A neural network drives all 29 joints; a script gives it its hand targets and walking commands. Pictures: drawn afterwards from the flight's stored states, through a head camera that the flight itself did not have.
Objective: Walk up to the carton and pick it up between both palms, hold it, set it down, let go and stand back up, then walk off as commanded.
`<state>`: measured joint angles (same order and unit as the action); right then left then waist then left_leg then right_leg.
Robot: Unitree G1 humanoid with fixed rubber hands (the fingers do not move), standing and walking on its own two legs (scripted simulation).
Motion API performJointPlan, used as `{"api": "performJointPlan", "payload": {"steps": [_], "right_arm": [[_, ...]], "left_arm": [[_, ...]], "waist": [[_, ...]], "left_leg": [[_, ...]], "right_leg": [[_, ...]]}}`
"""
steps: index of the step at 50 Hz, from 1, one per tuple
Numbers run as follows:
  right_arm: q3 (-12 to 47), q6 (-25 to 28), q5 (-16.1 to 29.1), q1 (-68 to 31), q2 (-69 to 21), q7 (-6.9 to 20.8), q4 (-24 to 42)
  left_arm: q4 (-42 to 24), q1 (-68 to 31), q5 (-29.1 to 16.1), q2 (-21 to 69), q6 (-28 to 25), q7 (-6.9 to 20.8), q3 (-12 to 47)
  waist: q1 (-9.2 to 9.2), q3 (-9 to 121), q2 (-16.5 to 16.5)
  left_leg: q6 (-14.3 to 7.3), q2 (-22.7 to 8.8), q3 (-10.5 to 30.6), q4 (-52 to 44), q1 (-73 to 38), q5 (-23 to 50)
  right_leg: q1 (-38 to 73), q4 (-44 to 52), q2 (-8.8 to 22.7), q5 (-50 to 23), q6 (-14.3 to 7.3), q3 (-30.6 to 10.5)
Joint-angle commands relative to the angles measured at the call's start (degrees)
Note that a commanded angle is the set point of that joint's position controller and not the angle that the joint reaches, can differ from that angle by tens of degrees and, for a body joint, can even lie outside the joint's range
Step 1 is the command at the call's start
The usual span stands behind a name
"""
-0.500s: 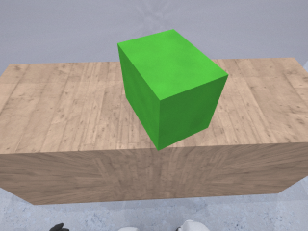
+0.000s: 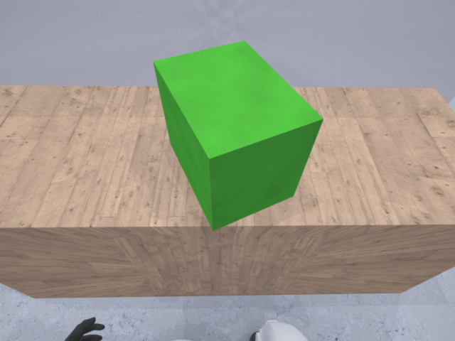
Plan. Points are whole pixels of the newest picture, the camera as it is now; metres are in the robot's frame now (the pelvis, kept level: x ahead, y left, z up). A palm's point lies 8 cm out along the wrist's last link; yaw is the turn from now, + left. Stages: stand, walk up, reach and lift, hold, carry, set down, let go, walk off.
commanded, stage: walk up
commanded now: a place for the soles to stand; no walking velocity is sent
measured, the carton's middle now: (228, 134) +0.53 +0.00 +0.01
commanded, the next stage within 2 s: none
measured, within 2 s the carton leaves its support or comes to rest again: neither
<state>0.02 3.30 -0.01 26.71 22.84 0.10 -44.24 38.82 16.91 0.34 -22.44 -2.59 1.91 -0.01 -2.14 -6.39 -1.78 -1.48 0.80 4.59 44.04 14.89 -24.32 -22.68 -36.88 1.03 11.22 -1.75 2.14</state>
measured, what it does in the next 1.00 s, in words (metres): steps on the spot: left foot, then right foot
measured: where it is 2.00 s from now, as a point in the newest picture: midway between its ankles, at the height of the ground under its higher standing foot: outside the picture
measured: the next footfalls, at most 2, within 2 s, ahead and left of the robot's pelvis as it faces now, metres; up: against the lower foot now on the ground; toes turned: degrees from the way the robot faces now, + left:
left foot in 0.34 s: +0.10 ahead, +0.13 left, +0.00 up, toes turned +4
right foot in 0.94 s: +0.10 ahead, -0.12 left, +0.00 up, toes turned -1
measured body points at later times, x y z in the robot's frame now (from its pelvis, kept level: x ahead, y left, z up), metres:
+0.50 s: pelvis +0.02 +0.01 +0.00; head +0.03 +0.04 +0.45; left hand +0.11 +0.31 -0.11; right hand +0.07 -0.29 -0.10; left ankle +0.06 +0.12 -0.72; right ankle +0.05 -0.12 -0.71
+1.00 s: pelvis +0.03 +0.01 +0.00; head +0.06 +0.02 +0.44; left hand +0.10 +0.32 -0.11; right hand +0.12 -0.29 -0.11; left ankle +0.07 +0.13 -0.71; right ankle +0.06 -0.12 -0.72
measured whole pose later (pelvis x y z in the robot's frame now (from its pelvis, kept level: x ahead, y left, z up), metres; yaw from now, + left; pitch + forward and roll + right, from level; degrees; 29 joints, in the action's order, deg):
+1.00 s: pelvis +0.03 +0.01 +0.00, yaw +3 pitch -2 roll -1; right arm 0.0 2.0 0.0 18.2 21.9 0.7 -44.3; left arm 39.0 19.5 0.3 -22.5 -3.0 0.9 0.0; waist 1.0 -5.4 0.8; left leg -1.7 -0.1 1.9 47.7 23.0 -21.7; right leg -18.8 -41.5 2.1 19.9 -0.4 3.2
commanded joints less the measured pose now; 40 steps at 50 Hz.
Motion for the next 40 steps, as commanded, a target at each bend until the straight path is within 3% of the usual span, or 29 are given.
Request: {"api": "performJointPlan", "payload": {"steps": [1,3,5,7,9,12,14,15,16,17,18,19,20,21,22,25,26,27,28,29,30,31,32,33,34,35,36,37,40], "right_arm": [[-6.0,-0.8,-0.5,2.2,15.4,-0.4,2.0],[-5.7,-0.7,-0.3,5.1,13.4,0.2,0.3],[-5.6,-0.7,-0.5,4.2,11.6,0.4,-0.3],[-5.4,-0.7,-1.0,2.8,11.0,0.2,0.6],[-4.8,-0.5,-1.0,1.1,10.6,0.1,0.6],[-5.0,0.5,-1.1,1.6,10.3,-0.4,0.3],[-5.6,1.0,-1.1,5.8,11.0,-0.9,-1.2],[-5.4,1.1,-1.4,5.6,11.3,-1.2,-1.2],[-5.8,0.8,-2.1,3.7,12.8,-1.2,-0.9],[-6.1,1.1,-2.6,-0.7,15.3,-1.3,1.3],[-6.7,0.9,-2.5,-6.7,18.8,-1.3,3.6],[-6.6,0.9,-1.8,-11.7,18.3,-1.2,3.5],[-5.8,0.8,-1.7,-14.7,17.3,-1.2,4.9],[-5.3,0.8,-1.4,-14.1,14.7,-1.1,4.2],[-5.5,0.3,-1.4,-12.9,14.9,-0.7,4.3],[-5.3,-0.7,-2.0,-10.0,12.1,0.0,4.3],[-5.3,-0.9,-1.7,-9.7,11.4,0.4,5.4],[-4.4,-0.6,-1.0,-10.1,8.7,0.3,5.1],[-4.6,-0.6,-1.2,-10.5,8.5,0.1,5.3],[-5.5,-0.4,-1.7,-8.5,11.2,0.1,4.2],[-5.2,0.2,-1.3,-8.9,11.1,0.2,3.7],[-4.9,0.7,-1.4,-7.9,10.4,0.3,3.7],[-5.4,1.7,-1.1,-2.8,10.0,0.1,2.4],[-6.4,2.4,-1.4,-0.5,14.0,-0.4,1.1],[-6.8,2.7,-1.6,-2.0,17.1,-0.4,2.5],[-7.7,2.4,-1.9,-1.5,18.5,-0.4,2.1],[-7.5,1.9,-1.3,-2.3,18.4,-0.5,2.5],[-7.3,1.6,-1.0,-4.5,17.8,-0.4,3.1],[-6.6,0.8,-1.5,-8.4,14.7,0.1,4.3]], "left_arm": [[-0.2,0.4,0.6,-18.3,-1.1,-1.9,-8.5],[-1.3,0.4,0.7,-15.7,-1.3,-1.7,-7.2],[-0.7,1.9,0.9,-15.8,-1.1,-1.4,-6.8],[-0.6,2.4,0.9,-15.9,-1.1,-1.3,-6.9],[-1.4,-1.5,1.1,-15.4,-0.7,-1.0,-6.7],[-1.0,-4.0,0.6,-14.9,0.1,-0.8,-5.9],[-1.3,-3.1,0.4,-14.3,0.8,-0.6,-5.6],[-0.9,-3.6,0.0,-12.4,1.3,-0.6,-4.7],[-1.3,-3.8,-0.4,-10.7,1.4,-0.8,-4.4],[-1.4,-3.0,-1.1,-9.2,1.8,-0.9,-3.7],[-0.6,-1.9,-0.7,-11.7,2.0,-1.1,-4.6],[1.8,0.9,-0.5,-13.1,2.1,-1.0,-5.0],[2.4,4.0,-0.8,-12.5,2.0,-0.8,-5.2],[3.2,4.0,-0.5,-11.2,1.5,-0.8,-4.5],[3.2,6.2,0.1,-11.7,0.9,-0.8,-5.2],[2.9,5.9,0.6,-11.8,-0.4,-1.5,-5.0],[2.7,8.4,1.6,-12.6,-1.0,-2.1,-5.2],[3.3,7.9,1.6,-15.7,-1.6,-2.5,-5.8],[2.6,7.8,1.6,-18.9,-1.9,-2.6,-6.5],[1.5,5.3,1.6,-19.5,-2.0,-2.5,-7.2],[1.0,2.5,1.3,-19.1,-2.0,-2.4,-6.6],[0.8,0.4,1.1,-17.8,-1.7,-2.0,-6.0],[-0.6,-2.1,1.1,-15.3,-1.6,-1.8,-5.1],[-1.2,-1.1,0.2,-11.3,-1.5,-1.8,-3.9],[-1.2,0.0,-0.6,-8.3,-0.9,-2.1,-3.3],[-1.2,-0.8,-0.4,-10.4,-0.8,-2.7,-3.8],[-0.4,-0.1,-0.3,-11.7,-0.7,-2.6,-3.9],[-0.3,1.7,-0.3,-11.9,-0.6,-2.6,-4.2],[0.4,4.5,-0.1,-11.3,-1.0,-2.3,-4.6]], "waist": [[2.58,-0.7,-3.4],[1.29,-0.9,-6.7],[3.11,0.8,-9.4],[3.25,3.6,-5.8],[3.55,2.6,-13.7],[2.58,3.9,-8.4],[0.18,7.9,-5.0],[0.08,7.1,-3.2],[0.61,6.9,3.3],[1.58,2.2,7.1],[3.22,-0.8,7.4],[4.98,-4.5,8.0],[6.54,-3.8,9.2],[6.63,-3.1,7.3],[5.72,0.0,10.9],[4.50,4.6,8.9],[5.53,7.6,5.4],[5.02,8.8,0.7],[5.89,6.6,-5.2],[4.46,6.4,-2.3],[3.09,5.1,-2.2],[1.80,4.1,-3.5],[-1.27,7.7,0.2],[-1.27,10.0,9.8],[0.00,9.3,14.8],[-0.38,8.7,9.1],[0.13,8.6,5.2],[1.21,6.1,8.9],[2.71,4.3,11.2]], "left_leg": [[-1.1,-2.3,-0.6,19.1,18.9,-6.6],[-0.3,-2.0,-1.2,15.1,15.0,-0.3],[0.6,-1.7,-4.1,10.8,13.3,-1.1],[0.6,-2.3,-2.7,9.9,10.8,0.4],[0.7,-3.9,-4.5,4.0,9.7,2.0],[0.7,-1.9,-8.0,-2.6,1.9,7.9],[-0.4,0.6,-8.3,-11.9,-5.9,11.7],[-1.1,-1.3,-3.6,-15.7,-5.4,8.6],[-3.2,-5.2,4.9,-18.1,-3.9,3.5],[-7.7,-15.2,25.2,-26.3,2.5,-13.3],[-11.4,-21.4,31.7,-32.7,12.3,-28.1],[-12.5,-21.8,28.2,-33.8,20.3,-26.4],[-11.8,-18.3,21.7,-31.4,24.1,-21.1],[-8.4,-13.2,15.2,-26.0,23.2,-15.7],[-6.4,-9.3,9.4,-23.1,22.2,-12.8],[-3.6,-5.4,6.3,-15.6,18.2,-9.7],[-3.4,-5.4,5.0,-9.1,20.2,-9.3],[-0.8,-0.6,0.5,1.3,21.8,-5.2],[0.0,0.3,-3.7,5.9,24.8,-5.5],[-0.4,-2.4,-1.9,7.8,22.3,-5.7],[-0.9,-3.2,-3.1,4.0,18.9,-5.6],[-1.5,-3.3,-4.5,-3.8,12.3,-2.0],[-2.3,-2.2,-2.8,-12.7,1.2,4.6],[-4.1,-9.3,11.1,-17.9,-7.5,13.9],[-7.9,-17.5,24.5,-19.0,-12.6,25.3],[-13.4,-20.5,26.6,-18.7,-13.2,28.7],[-15.2,-21.1,26.7,-17.7,-12.2,29.5],[-15.7,-19.9,23.2,-16.6,-6.0,30.4],[-11.8,-13.9,16.2,-17.7,-0.4,23.8]], "right_leg": [[6.9,26.7,20.1,36.4,-10.5,-29.5],[4.0,24.3,13.9,22.4,-9.1,-18.8],[4.6,21.6,11.9,16.7,-9.6,-12.9],[5.8,21.5,14.7,17.6,-10.1,-16.5],[2.6,19.8,13.0,17.1,-10.8,-11.9],[-1.4,13.4,11.0,11.2,-10.2,-8.1],[-2.1,5.6,9.5,12.1,-7.1,-6.4],[-2.3,1.4,7.8,14.3,-5.2,-4.2],[-4.1,-4.0,4.9,17.8,-3.6,-1.9],[-8.7,-9.3,1.3,19.6,-0.8,-2.0],[-6.6,-15.9,0.8,20.3,-0.3,-2.0],[-0.5,-18.4,2.2,16.9,-0.3,-2.9],[5.9,-15.1,1.9,14.8,-0.2,-2.5],[9.1,-6.6,2.8,12.8,-0.9,-2.3],[12.5,-4.2,0.4,12.6,-1.0,0.4],[14.6,3.0,0.3,12.6,-2.0,-2.0],[19.3,5.8,3.9,14.6,-3.5,-8.7],[19.8,13.3,12.7,18.8,-6.5,-22.9],[18.9,18.4,19.8,23.3,-9.9,-29.9],[16.2,18.7,22.2,20.9,-13.4,-31.1],[14.1,15.3,21.0,10.0,-13.7,-26.7],[8.8,11.8,17.7,4.8,-11.4,-18.3],[4.5,4.9,13.9,-3.1,-7.9,-12.2],[-2.9,-9.8,5.5,-5.1,-3.3,-2.6],[-12.4,-14.8,-0.5,13.6,0.4,0.4],[-14.3,-17.2,0.4,24.0,0.1,-0.2],[-12.8,-16.7,1.7,25.6,-0.5,-1.7],[-11.3,-17.2,1.7,26.1,-0.4,-2.2],[-4.6,-11.1,1.1,16.9,-1.5,0.5]]}}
